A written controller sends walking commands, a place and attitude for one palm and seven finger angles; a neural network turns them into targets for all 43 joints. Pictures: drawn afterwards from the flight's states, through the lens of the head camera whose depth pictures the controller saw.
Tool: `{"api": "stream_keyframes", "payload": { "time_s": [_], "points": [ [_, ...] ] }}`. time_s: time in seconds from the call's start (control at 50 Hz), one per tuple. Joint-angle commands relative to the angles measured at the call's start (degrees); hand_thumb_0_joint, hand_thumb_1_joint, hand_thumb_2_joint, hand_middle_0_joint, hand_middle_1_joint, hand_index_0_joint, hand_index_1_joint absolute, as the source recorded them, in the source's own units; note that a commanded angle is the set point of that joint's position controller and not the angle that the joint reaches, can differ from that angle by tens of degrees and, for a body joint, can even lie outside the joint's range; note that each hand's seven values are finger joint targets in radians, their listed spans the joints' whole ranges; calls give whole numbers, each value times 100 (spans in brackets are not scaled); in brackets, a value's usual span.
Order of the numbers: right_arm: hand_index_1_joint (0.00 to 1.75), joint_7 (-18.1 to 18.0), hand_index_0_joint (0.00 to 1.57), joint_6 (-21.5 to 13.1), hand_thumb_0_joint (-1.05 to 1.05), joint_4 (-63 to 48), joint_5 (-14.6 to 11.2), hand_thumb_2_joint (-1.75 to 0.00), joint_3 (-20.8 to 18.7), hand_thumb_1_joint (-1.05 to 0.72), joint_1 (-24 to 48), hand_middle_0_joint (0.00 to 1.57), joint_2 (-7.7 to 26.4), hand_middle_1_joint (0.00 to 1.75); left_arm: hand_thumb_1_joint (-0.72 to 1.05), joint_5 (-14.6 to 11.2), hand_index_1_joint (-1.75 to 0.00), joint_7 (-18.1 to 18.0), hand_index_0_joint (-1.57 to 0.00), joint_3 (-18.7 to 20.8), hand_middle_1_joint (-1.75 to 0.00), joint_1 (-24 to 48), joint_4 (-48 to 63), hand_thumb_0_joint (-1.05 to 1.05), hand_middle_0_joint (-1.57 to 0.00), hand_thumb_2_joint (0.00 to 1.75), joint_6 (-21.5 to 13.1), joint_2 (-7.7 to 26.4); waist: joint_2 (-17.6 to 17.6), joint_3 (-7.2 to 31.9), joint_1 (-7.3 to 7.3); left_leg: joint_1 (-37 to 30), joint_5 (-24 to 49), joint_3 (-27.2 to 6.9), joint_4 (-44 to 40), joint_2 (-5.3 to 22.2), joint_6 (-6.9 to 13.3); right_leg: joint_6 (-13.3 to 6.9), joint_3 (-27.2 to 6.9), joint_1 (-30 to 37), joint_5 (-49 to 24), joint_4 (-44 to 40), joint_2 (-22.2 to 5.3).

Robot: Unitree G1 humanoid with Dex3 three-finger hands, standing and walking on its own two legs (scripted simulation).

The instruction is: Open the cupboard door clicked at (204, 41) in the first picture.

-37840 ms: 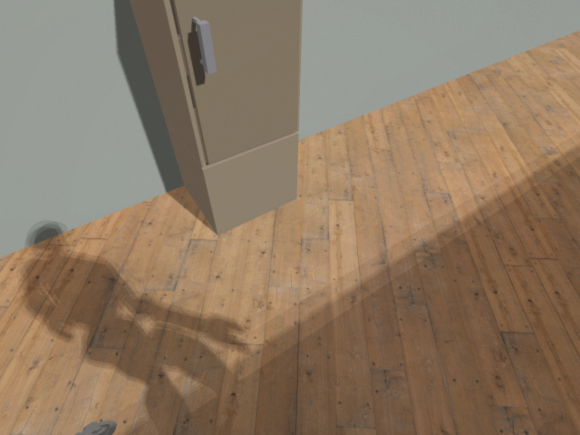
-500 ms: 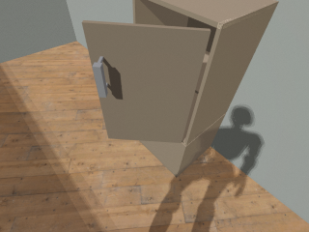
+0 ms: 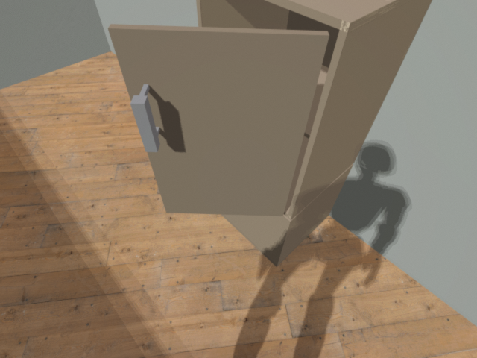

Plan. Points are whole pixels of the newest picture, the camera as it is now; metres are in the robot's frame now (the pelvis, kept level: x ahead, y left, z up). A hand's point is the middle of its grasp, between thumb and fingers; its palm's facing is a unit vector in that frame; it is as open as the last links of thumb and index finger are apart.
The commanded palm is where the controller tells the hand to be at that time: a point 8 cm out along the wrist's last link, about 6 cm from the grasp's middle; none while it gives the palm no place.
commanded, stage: come to a stop and stand still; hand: left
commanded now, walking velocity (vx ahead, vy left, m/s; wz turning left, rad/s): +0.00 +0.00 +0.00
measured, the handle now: (149, 118) +0.55 +0.23 +0.08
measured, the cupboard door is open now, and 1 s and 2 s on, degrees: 45 45 45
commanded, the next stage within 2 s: look again from close up in 0.54 s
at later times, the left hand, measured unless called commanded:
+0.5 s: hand out of the picture -0.02 +0.15 -0.17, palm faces +0.03 -0.98 -0.18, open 7.4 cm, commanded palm none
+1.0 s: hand out of the picture -0.01 +0.16 -0.17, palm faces +0.05 -0.98 -0.18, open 7.4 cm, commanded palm none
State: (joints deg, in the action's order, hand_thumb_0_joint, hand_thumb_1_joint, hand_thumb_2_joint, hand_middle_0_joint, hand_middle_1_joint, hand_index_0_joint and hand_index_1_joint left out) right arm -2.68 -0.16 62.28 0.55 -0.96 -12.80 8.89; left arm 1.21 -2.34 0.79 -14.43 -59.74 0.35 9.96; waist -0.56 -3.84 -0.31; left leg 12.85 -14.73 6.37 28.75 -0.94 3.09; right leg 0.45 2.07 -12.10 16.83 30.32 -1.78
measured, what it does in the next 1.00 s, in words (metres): stands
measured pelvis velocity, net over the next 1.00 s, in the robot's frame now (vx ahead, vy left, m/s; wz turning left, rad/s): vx -0.02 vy -0.01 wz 0.04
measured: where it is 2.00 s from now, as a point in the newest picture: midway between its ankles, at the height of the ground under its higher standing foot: outside the picture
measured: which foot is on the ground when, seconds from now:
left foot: down 0.00-1.00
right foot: down 0.00-1.00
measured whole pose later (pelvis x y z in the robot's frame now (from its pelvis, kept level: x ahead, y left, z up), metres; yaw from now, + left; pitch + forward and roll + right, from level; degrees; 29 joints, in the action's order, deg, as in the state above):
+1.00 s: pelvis -0.02 -0.01 +0.00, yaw +2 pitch -2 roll +0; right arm -1.3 -0.4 60.7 1.2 0.4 -16.8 9.1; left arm 1.1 -2.1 -0.8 -17.8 -61.1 -0.8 8.5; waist -0.2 -0.7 0.3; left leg 13.5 -12.6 3.9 28.1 -0.6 2.2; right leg -0.7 4.6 -11.4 15.1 28.6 -1.4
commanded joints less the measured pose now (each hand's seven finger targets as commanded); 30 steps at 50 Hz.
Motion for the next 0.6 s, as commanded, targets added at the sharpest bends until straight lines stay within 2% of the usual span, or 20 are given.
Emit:
{"api": "stream_keyframes", "payload": {
  "time_s": [0.0,0.06,0.12,0.3,0.38,0.46,0.58],
  "points": [
    [30,95,20,-89,0,-238,13,-90,-76,-90,-264,20,463,30,90,-16,-30,21,-20,34,-30,-385,184,0,-20,90,-68,481,-150,272,23,0,575,-808,-769,713,-66,-246,-620,-128,-896,-739,-526],
    [30,124,20,-117,0,-181,19,-90,-38,-90,-220,20,516,30,90,-14,-30,40,-20,15,-30,-317,167,0,-20,90,-98,530,-23,116,7,45,293,-898,-999,726,-73,-224,-576,-166,-424,-968,-466],
    [30,140,20,-129,0,-131,26,-90,-17,-90,-249,20,572,30,90,-21,-30,60,-20,11,-30,-278,122,0,-20,90,-136,585,-80,94,16,-7,152,-875,-1086,706,-108,-238,-615,-188,-246,-1141,-478],
    [30,136,20,-154,0,68,17,-90,47,-90,-351,20,616,30,90,-47,-30,66,-20,-16,-30,-365,-60,0,-20,90,-217,668,28,94,9,-164,438,-824,-1113,703,-157,-260,-608,-68,-394,-1357,-506],
    [30,130,20,-138,0,138,14,-90,63,-90,-413,20,587,30,90,-51,-30,64,-20,-35,-30,-469,-142,0,-20,90,-224,612,-84,0,16,-171,383,-800,-1111,676,-173,-257,-605,-118,-258,-1443,-495],
    [30,122,20,-118,0,200,12,-90,78,-90,-496,20,515,30,90,-54,-30,58,-20,-56,-30,-600,-215,0,-20,90,-219,547,-44,-85,14,-167,313,-771,-1092,653,-184,-252,-598,-180,-113,-1510,-497],
    [30,101,20,-142,0,235,6,-90,94,-90,-595,20,440,30,90,-59,-30,47,-20,-73,-30,-788,-305,0,-20,90,-237,443,24,40,1,-215,561,-772,-1044,681,-176,-259,-554,-56,-416,-1435,-488]
  ]
}}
